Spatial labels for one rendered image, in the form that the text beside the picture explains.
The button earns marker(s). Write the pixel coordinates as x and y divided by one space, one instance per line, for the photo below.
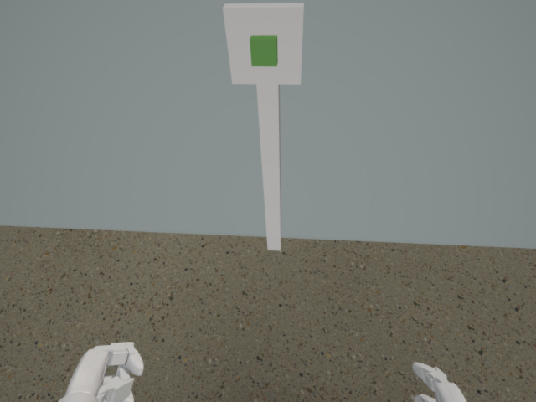
263 50

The panel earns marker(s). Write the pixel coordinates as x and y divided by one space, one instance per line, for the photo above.
242 20

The robot right hand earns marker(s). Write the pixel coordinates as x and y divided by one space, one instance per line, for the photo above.
436 380

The robot left hand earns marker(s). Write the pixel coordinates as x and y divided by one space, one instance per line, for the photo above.
89 375

